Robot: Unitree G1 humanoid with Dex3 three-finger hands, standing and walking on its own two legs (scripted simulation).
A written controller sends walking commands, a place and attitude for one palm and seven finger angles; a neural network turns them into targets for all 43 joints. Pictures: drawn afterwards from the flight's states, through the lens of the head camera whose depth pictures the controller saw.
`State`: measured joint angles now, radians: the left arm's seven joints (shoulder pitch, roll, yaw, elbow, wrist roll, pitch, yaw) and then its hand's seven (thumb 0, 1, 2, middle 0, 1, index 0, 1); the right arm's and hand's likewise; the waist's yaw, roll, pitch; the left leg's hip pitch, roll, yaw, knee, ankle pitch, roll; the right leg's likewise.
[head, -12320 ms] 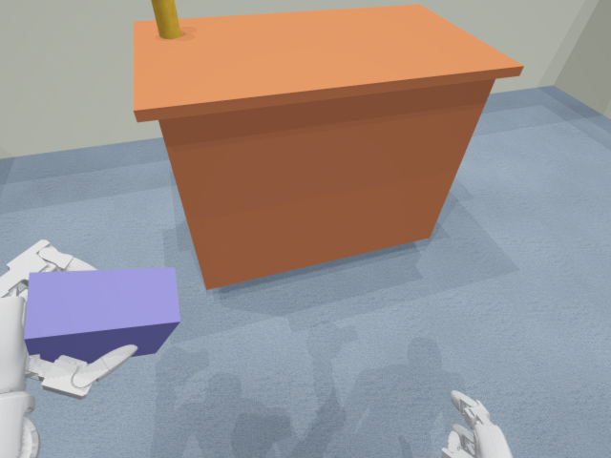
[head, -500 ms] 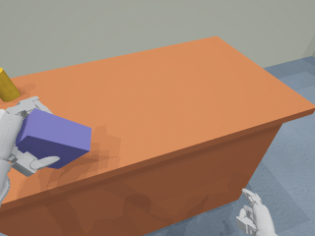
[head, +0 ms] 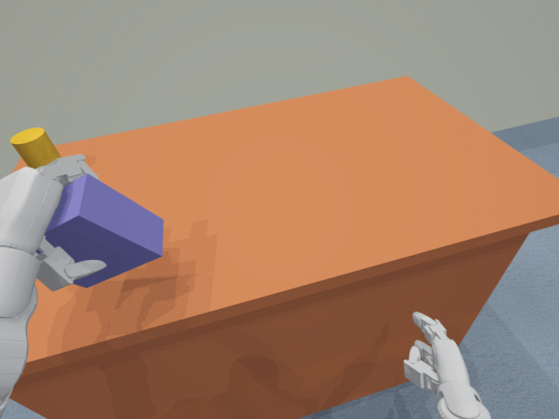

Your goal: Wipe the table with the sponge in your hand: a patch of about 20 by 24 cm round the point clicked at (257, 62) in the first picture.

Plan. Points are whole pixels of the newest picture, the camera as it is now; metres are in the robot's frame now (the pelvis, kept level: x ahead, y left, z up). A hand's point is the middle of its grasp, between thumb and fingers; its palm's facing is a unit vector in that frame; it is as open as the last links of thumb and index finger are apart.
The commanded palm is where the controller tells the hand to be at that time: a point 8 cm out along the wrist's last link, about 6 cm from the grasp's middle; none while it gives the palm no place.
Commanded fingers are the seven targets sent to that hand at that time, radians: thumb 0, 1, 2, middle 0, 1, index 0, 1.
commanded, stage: turn the palm down, sponge in hand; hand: left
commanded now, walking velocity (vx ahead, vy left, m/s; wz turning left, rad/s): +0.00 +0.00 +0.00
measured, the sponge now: (100, 243) +0.24 +0.27 +0.18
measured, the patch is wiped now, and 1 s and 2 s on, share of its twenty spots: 0.00 0.00 0.00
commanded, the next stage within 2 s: move the sponge above the wiping area in 0.98 s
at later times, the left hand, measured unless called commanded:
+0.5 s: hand (47, 211) +0.22 +0.28 +0.25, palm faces +0.35 -0.11 -0.93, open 9.9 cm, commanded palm +0.17 +0.28 +0.31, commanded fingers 0.00 0.10 1.30 -1.20 -1.60 -1.20 -1.60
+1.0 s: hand (76, 220) +0.23 +0.26 +0.24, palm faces +0.32 -0.08 -0.95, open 9.9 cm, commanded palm +0.17 +0.26 +0.31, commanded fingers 0.00 0.10 1.30 -1.20 -1.60 -1.20 -1.60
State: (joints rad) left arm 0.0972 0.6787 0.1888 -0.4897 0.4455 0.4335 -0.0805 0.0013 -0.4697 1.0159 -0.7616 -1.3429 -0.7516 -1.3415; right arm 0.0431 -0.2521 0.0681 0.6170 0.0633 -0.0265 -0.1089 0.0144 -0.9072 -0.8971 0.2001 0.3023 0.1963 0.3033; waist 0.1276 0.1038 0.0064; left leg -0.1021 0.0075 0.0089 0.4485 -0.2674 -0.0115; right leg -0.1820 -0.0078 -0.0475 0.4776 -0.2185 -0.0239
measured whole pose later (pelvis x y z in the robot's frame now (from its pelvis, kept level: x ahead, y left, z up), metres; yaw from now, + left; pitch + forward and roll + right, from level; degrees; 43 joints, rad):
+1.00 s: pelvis -0.02 -0.02 +0.00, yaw +0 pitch -5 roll +2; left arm -0.06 0.67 0.08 -0.40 0.70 0.49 -0.14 0.00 -0.47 1.02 -0.76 -1.34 -0.75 -1.34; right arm -0.02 -0.28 0.06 0.64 0.07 0.00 -0.09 0.02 -0.91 -0.90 0.20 0.30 0.20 0.30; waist 0.14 0.13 0.01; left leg -0.12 0.02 0.01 0.44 -0.23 -0.03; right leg -0.21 0.01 -0.05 0.50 -0.19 -0.05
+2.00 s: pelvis -0.01 +0.00 +0.00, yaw +0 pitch -4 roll +1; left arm -0.11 0.65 0.00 -0.29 0.78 0.49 -0.18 0.00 -0.47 1.02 -0.76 -1.34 -0.75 -1.34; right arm -0.01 -0.26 0.08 0.65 0.06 -0.01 -0.08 0.01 -0.91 -0.90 0.20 0.30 0.20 0.30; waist 0.15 0.12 0.01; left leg -0.11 0.00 0.00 0.40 -0.23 -0.01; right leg -0.20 -0.01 -0.05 0.45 -0.19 -0.03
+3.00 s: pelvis +0.00 +0.00 +0.00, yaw +1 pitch -3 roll +1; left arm -0.17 0.67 0.05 -0.06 0.81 0.32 -0.18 0.00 -0.47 1.02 -0.76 -1.34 -0.75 -1.34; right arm 0.06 -0.28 0.05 0.68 0.06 -0.04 -0.09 0.01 -0.91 -0.90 0.20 0.30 0.20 0.30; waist 0.13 0.11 0.02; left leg -0.13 0.00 -0.01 0.41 -0.24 -0.01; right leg -0.20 -0.01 -0.06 0.44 -0.19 -0.03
